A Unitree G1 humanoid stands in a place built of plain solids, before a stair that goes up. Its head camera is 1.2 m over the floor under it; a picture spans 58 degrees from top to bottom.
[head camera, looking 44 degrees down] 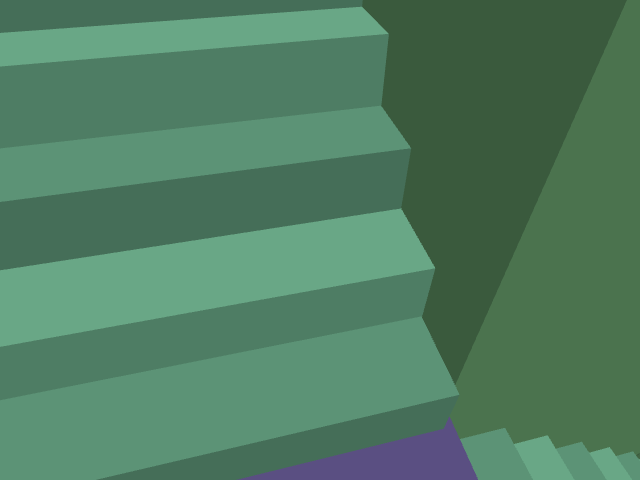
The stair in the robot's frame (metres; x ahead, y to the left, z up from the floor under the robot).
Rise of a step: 0.20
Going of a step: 0.24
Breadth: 1.40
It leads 13 degrees to the left of straight ahead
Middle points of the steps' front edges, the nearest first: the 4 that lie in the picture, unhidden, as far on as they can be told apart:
0.33 0.34 0.20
0.57 0.39 0.40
0.80 0.45 0.60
1.03 0.50 0.80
